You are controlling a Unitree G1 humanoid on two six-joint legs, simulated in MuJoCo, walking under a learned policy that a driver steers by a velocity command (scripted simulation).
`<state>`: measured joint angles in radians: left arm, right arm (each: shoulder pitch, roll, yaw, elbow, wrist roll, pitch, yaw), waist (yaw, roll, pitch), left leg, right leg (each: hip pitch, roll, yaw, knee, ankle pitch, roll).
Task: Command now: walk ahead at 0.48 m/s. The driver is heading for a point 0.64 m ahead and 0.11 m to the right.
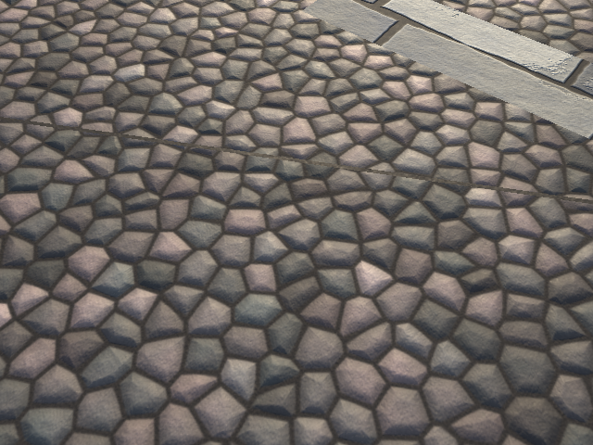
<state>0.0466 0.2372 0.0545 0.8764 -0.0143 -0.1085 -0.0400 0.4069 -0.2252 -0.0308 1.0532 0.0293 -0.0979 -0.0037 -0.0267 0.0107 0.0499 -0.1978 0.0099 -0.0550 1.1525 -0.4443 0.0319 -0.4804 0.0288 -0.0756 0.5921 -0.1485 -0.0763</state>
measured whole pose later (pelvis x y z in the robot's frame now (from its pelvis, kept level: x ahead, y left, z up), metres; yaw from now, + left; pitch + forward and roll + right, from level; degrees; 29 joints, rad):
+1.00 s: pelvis +0.54 +0.00 +0.00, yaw -16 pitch +2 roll +2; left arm 0.04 0.23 0.07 0.78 0.00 -0.06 -0.04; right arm 0.32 -0.25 -0.08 0.98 0.01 -0.06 -0.03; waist -0.04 -0.03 0.04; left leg 0.01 0.08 0.27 0.53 -0.46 -0.05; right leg -0.51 -0.02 -0.04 0.55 -0.04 -0.09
